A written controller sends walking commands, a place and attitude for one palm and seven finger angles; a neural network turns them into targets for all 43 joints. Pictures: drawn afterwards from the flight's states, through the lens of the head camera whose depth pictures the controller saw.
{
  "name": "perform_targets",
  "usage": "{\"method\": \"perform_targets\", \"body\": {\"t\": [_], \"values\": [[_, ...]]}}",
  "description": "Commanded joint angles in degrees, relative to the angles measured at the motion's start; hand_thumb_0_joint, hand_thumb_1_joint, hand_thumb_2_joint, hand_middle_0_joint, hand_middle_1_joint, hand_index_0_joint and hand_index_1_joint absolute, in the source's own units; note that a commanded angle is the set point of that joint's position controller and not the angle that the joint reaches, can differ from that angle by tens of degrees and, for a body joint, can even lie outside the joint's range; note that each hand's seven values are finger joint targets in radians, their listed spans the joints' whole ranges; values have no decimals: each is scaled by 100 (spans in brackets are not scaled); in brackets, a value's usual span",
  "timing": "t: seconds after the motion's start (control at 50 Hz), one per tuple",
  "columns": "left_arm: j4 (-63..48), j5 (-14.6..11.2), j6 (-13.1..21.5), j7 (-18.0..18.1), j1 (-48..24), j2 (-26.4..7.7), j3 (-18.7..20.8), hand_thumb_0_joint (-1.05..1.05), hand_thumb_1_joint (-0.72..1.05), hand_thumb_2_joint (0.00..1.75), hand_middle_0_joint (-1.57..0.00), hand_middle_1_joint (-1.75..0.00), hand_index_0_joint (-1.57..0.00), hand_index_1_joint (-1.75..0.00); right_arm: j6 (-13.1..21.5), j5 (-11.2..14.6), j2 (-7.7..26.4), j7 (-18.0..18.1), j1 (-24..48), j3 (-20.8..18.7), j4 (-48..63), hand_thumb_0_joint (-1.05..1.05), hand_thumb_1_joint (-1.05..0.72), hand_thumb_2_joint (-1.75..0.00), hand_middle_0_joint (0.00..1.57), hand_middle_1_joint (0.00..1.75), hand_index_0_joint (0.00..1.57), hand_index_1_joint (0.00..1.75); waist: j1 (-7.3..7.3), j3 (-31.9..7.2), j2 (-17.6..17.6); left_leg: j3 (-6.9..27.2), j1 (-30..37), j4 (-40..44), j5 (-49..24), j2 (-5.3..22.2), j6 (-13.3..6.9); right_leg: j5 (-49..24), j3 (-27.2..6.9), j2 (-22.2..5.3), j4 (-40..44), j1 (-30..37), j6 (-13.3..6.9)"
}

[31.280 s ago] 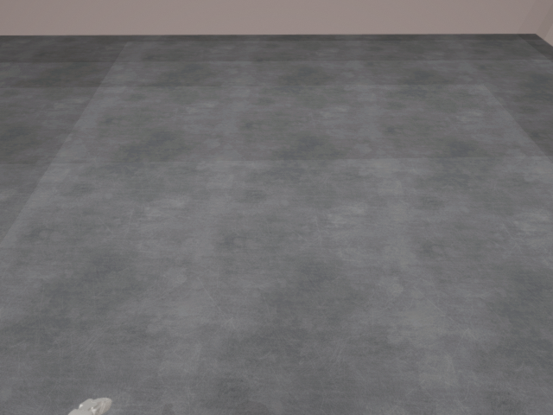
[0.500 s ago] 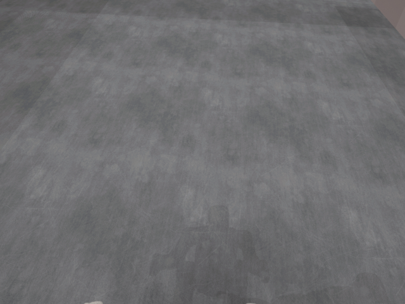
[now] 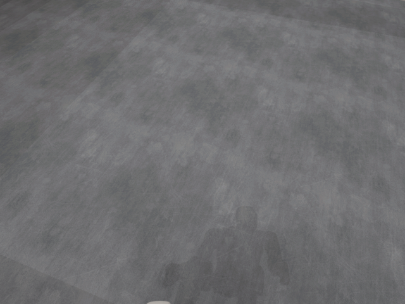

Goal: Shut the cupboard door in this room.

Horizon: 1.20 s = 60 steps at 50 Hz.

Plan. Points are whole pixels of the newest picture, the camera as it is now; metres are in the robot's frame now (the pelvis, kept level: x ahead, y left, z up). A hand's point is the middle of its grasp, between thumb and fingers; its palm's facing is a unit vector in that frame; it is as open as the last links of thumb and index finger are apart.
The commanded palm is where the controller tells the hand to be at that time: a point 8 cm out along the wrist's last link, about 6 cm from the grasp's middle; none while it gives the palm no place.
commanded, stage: turn or walk to find it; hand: left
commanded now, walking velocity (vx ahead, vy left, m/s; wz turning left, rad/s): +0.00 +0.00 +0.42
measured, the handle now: out of the picture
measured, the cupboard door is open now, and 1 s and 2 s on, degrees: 97 97 97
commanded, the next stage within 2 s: none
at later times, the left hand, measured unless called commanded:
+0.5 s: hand out of the picture +0.06 +0.19 -0.15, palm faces +0.18 -0.94 -0.28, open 7.4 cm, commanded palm none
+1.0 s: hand out of the picture -0.09 +0.22 -0.18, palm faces +0.44 -0.86 -0.25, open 7.4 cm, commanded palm none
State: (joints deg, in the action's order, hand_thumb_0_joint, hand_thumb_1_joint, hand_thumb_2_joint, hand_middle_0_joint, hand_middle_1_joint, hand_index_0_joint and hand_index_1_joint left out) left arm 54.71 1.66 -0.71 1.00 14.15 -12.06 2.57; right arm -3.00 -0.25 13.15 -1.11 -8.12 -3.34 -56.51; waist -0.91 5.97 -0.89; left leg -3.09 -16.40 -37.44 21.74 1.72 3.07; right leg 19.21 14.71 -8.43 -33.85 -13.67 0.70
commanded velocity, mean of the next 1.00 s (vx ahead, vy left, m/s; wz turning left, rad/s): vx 0.00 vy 0.00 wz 0.42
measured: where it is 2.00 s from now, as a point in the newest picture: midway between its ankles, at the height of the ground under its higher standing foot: outside the picture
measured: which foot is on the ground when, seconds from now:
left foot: up 0.00-0.00, down 0.02-0.46, up 0.48-0.86, down 0.88-1.00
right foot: down 0.00-0.02, up 0.04-0.42, down 0.44-0.88, up 0.90-1.00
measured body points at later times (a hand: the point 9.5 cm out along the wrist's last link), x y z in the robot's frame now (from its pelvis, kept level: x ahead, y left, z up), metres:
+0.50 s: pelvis +0.00 -0.02 +0.00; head +0.04 -0.04 +0.45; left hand +0.05 +0.24 -0.13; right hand +0.10 -0.25 -0.16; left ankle -0.02 +0.11 -0.71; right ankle +0.02 -0.12 -0.73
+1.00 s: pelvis -0.03 +0.01 +0.00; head +0.00 +0.05 +0.45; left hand -0.12 +0.26 -0.16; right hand +0.17 -0.18 -0.13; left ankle -0.07 +0.10 -0.73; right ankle +0.00 -0.13 -0.67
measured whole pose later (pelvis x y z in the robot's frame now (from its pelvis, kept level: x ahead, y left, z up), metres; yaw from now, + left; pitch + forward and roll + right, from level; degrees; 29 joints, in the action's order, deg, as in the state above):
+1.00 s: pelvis -0.03 +0.01 +0.00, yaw +24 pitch +0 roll -1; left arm 57.1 1.1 -4.1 1.0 13.5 -15.3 3.8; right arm -1.0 -0.8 11.1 -0.4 -7.6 -2.6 -54.6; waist -1.3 4.9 -2.5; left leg -2.1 -14.4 -32.2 17.9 0.6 -1.7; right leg 28.7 6.2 -6.7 -56.9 -23.5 3.7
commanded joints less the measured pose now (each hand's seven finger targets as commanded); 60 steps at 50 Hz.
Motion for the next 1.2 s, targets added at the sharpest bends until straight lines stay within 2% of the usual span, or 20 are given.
{"method": "perform_targets", "body": {"t": [0.0,0.02,0.04,0.14,0.3,0.38,0.4,0.42,0.44,0.46,0.5,0.54,0.74,0.82,0.84,0.86,0.88,0.92,1.0,1.18], "values": [[-440,-119,-6,-10,171,-687,214,0,90,90,-20,-30,-20,-30,261,-81,1272,58,-604,-272,399,0,-90,-90,20,30,20,30,305,-1152,1589,2083,2110,1630,-3725,1828,-961,880,-311,-15,-1586,-1571,336],[-569,-73,-69,27,-219,-610,122,0,90,90,-20,-30,-20,-30,209,-64,1433,102,-883,-302,294,0,-90,-90,20,30,20,30,503,-1090,1683,2268,1645,1797,-4016,2214,-1485,1966,-780,117,-2313,-1633,344],[-544,-84,-115,52,-528,-622,147,0,90,90,-20,-30,-20,-30,221,-83,1308,175,-812,-299,249,0,-90,-90,20,30,20,30,513,-897,1673,2252,1338,1816,-3840,2021,-1559,1750,-1149,108,-2678,-1752,334],[-232,-96,-108,-49,-246,-631,171,0,90,90,-20,-30,-20,-30,279,-78,937,223,-140,-158,428,0,-90,-90,20,30,20,30,121,-687,897,1288,1101,1741,-3698,1223,-1224,611,-1253,203,-2702,-1595,411],[-454,-110,-88,-27,-491,-540,128,0,90,90,-20,-30,-20,-30,210,-112,972,172,-246,-252,459,0,-90,-90,20,30,20,30,231,-622,1039,1774,727,1678,-3131,1088,-1244,626,-1140,501,-1192,-916,399],[-363,-131,27,1,49,-581,147,0,90,90,-20,-30,-20,-30,182,-78,903,159,-85,-279,520,0,-90,-90,20,30,20,30,-34,-884,926,1823,284,1090,-2980,785,-965,-478,-1019,619,604,256,331],[-334,-104,90,22,253,-770,180,0,90,90,-20,-30,-20,-30,193,-40,765,132,-108,-272,528,0,-90,-90,20,30,20,30,-130,-961,485,1667,-110,691,-2311,520,-700,-1009,-1259,326,1298,868,266],[-332,-19,152,72,355,-1210,262,0,90,90,-20,-30,-20,-30,215,3,403,97,-264,-214,613,0,-90,-90,20,30,20,30,-122,-1090,-864,909,-1121,-308,-754,-142,-316,-1567,-2464,-953,1537,1589,-138],[-430,-10,127,68,338,-1471,297,0,90,90,-20,-30,-20,-30,177,-17,367,93,-92,-219,775,0,-90,-90,20,30,20,30,-219,-820,-1394,591,-1415,-1478,1219,-512,-173,-2037,-3115,-1937,1702,1025,-804],[-457,-56,154,89,258,-1318,318,0,90,90,-20,-30,-20,-30,72,-73,542,110,-32,-261,706,0,-90,-90,20,30,20,30,-217,-703,-1537,927,-1388,-2346,1240,-302,-200,-1787,-3189,-1869,1851,414,-984],[-592,-73,106,106,-338,-987,248,0,90,90,-20,-30,-20,-30,12,-75,523,61,-205,-298,490,0,-90,-90,20,30,20,30,104,-350,-773,872,-1479,-3192,537,-120,-158,-1440,-2386,-1374,1750,108,-842],[-644,-54,158,93,-395,-798,190,0,90,90,-20,-30,-20,-30,5,-90,410,14,-377,-238,360,0,-90,-90,20,30,20,30,155,-446,-828,652,-1442,-3243,108,-73,-30,-2067,-1686,-1007,1539,297,-668],[-287,14,108,66,364,-1188,313,0,90,90,-20,-30,-20,-30,95,-7,242,22,268,-59,482,0,-90,-90,20,30,20,30,-272,-723,-1021,-17,-793,-856,596,-58,23,-3188,-1254,-1233,1104,1048,-881],[-244,-45,52,51,132,-1226,341,0,90,90,-20,-30,-20,-30,174,-17,359,39,-241,-67,392,0,-90,-90,20,30,20,30,61,-911,-952,-235,397,870,-588,-62,-88,-2631,-827,-1141,441,546,-446],[-282,-90,6,32,103,-1097,321,0,90,90,-20,-30,-20,-30,225,-30,607,32,-442,-122,357,0,-90,-90,20,30,20,30,210,-988,-240,116,1127,1456,-1293,216,-210,-1908,-568,-930,-160,-92,-151],[-446,-118,-35,-2,190,-737,276,0,90,90,-20,-30,-20,-30,269,-88,1184,54,-632,-256,392,0,-90,-90,20,30,20,30,292,-1087,1403,1931,1806,1723,-2784,1570,-802,226,-268,-157,-1298,-1381,290],[-594,-71,-88,16,-180,-587,139,0,90,90,-20,-30,-20,-30,213,-68,1480,95,-832,-328,344,0,-90,-90,20,30,20,30,457,-937,1812,2529,1495,2006,-3396,2231,-1381,1914,-649,121,-2185,-1737,371],[-499,-78,-150,17,-608,-665,185,0,90,90,-20,-30,-20,-30,210,-97,1217,207,-587,-274,313,0,-90,-90,20,30,20,30,399,-563,1414,2243,921,2024,-2710,1828,-1449,1351,-1271,89,-2868,-1876,330],[-239,-84,-105,-70,-268,-639,190,0,90,90,-20,-30,-20,-30,289,-71,924,221,-169,-150,434,0,-90,-90,20,30,20,30,107,-649,920,1363,996,1874,-3154,1155,-1171,500,-1266,200,-2766,-1641,399],[-482,-116,-78,-24,-590,-520,124,0,90,90,-20,-30,-20,-30,223,-109,967,186,-399,-260,420,0,-90,-90,20,30,20,30,265,-772,1034,1842,1031,1629,-3391,1078,-1268,665,-1204,502,-1247,-1114,426]]}}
